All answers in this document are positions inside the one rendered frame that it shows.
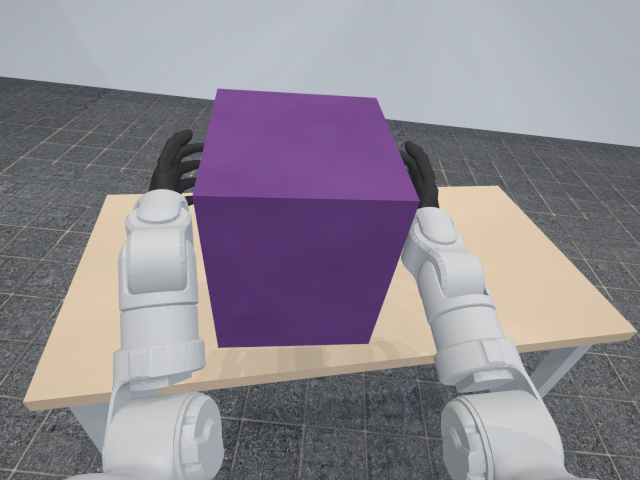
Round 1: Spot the carton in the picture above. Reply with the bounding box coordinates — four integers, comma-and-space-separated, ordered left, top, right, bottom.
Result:
192, 89, 420, 348

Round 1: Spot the robot right forearm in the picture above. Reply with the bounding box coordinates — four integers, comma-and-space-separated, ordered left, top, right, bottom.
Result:
401, 207, 564, 463

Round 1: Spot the table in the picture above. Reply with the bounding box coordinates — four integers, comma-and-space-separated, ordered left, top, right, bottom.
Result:
23, 186, 637, 454

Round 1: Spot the robot right hand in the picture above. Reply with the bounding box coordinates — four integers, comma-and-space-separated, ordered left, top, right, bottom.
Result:
399, 141, 439, 209

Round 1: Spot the robot left hand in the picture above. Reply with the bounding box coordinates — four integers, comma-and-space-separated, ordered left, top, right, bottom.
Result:
148, 129, 205, 206

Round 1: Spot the robot left forearm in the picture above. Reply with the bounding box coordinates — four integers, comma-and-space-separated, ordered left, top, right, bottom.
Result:
102, 189, 206, 472

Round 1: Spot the robot left upper arm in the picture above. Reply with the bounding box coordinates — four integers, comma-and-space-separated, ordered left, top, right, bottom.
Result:
64, 391, 224, 480

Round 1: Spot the robot right upper arm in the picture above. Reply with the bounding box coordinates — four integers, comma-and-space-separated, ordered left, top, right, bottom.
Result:
441, 390, 598, 480

